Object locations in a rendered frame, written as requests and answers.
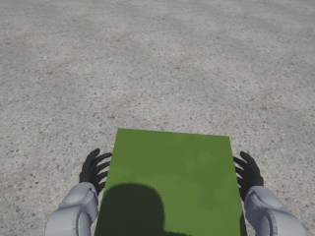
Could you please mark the carton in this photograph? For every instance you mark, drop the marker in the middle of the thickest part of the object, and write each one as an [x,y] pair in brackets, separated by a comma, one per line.
[170,184]

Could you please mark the right robot forearm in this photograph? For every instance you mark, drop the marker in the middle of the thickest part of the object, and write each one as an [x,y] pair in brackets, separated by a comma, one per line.
[268,216]

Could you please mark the left robot forearm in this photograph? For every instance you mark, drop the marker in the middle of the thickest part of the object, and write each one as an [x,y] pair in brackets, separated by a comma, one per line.
[75,214]

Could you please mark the right robot hand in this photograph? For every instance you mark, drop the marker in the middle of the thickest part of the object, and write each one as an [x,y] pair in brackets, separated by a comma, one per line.
[250,174]

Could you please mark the left robot hand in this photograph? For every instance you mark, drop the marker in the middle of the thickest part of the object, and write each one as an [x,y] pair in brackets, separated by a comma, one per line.
[90,169]

